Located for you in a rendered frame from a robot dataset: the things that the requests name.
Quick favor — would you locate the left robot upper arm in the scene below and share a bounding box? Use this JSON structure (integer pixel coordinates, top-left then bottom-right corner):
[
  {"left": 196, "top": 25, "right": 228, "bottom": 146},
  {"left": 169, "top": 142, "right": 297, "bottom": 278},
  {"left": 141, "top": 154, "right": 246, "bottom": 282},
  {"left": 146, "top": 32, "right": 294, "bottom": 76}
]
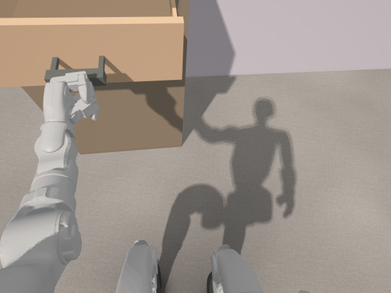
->
[{"left": 0, "top": 209, "right": 82, "bottom": 293}]

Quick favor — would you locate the handle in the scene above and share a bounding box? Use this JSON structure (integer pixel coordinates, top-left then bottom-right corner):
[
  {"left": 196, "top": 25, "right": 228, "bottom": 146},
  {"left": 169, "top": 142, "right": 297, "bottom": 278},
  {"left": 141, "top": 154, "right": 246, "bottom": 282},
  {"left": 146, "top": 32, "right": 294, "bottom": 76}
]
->
[{"left": 44, "top": 56, "right": 107, "bottom": 86}]

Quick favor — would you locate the drawer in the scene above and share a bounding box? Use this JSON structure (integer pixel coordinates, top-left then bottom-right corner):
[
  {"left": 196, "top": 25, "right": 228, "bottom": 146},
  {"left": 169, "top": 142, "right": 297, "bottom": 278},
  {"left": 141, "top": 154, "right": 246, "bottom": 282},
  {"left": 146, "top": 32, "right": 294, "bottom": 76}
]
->
[{"left": 0, "top": 0, "right": 184, "bottom": 87}]

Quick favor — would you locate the left robot thigh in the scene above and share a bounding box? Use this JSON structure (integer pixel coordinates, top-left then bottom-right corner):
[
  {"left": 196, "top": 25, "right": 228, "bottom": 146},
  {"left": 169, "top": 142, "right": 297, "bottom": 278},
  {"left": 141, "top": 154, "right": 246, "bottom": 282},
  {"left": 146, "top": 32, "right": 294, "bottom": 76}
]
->
[{"left": 115, "top": 244, "right": 158, "bottom": 293}]

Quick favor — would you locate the cabinet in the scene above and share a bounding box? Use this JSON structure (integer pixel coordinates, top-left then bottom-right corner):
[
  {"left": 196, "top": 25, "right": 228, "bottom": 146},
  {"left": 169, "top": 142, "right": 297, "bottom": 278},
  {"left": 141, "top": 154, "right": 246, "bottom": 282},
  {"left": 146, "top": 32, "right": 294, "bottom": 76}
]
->
[{"left": 22, "top": 0, "right": 189, "bottom": 154}]

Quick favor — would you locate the right robot thigh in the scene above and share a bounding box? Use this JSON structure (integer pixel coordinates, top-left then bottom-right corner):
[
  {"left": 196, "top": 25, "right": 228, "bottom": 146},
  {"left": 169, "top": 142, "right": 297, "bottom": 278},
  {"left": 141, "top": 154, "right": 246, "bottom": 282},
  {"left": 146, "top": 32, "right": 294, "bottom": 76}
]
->
[{"left": 211, "top": 249, "right": 264, "bottom": 293}]

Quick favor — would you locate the robot left hand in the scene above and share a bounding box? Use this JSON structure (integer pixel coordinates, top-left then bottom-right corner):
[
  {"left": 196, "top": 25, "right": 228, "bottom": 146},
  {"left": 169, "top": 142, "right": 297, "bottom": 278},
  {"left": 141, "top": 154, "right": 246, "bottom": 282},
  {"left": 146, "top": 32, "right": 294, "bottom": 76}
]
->
[{"left": 43, "top": 71, "right": 100, "bottom": 129}]

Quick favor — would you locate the robot thigh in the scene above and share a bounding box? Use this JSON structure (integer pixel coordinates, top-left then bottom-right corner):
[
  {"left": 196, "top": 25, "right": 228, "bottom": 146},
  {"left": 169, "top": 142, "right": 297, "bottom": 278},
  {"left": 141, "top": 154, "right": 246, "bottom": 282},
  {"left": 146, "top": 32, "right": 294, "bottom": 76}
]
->
[
  {"left": 211, "top": 249, "right": 264, "bottom": 293},
  {"left": 115, "top": 244, "right": 158, "bottom": 293}
]

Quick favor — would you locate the left robot forearm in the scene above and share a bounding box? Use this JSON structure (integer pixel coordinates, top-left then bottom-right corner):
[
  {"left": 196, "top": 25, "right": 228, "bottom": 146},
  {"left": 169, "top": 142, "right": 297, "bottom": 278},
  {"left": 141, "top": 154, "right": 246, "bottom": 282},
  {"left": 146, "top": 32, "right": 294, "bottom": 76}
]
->
[{"left": 0, "top": 121, "right": 78, "bottom": 268}]

